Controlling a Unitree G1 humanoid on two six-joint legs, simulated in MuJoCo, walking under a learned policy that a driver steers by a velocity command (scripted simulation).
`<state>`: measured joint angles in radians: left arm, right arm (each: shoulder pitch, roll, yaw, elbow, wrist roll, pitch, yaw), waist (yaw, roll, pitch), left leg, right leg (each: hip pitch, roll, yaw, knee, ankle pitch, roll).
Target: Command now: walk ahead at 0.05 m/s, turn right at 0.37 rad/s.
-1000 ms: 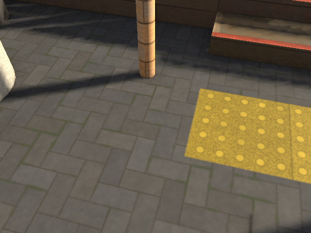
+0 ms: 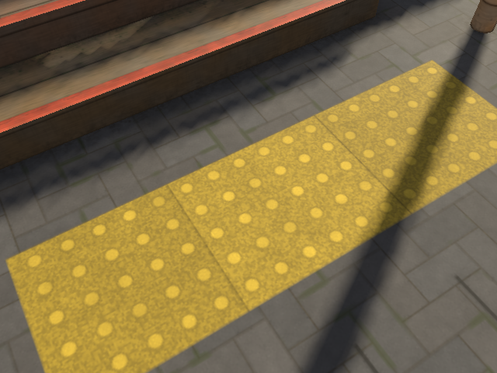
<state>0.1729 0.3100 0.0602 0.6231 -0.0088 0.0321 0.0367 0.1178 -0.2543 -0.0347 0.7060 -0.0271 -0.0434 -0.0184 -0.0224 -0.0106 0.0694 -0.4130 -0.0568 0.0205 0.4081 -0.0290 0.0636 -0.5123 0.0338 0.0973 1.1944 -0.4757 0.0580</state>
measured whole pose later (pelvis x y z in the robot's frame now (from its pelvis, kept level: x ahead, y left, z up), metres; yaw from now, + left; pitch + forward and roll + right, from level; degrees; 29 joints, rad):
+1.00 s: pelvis +0.44 +0.25 +0.00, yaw +41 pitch +2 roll +1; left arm 0.09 0.27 0.00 0.62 0.06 -0.07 -0.04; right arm 0.44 -0.29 -0.06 0.79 0.00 -0.06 0.02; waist -0.05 -0.02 0.03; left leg 0.00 -0.18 -0.11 0.31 -0.33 0.16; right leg -0.78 -0.16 0.02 0.88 -0.07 0.03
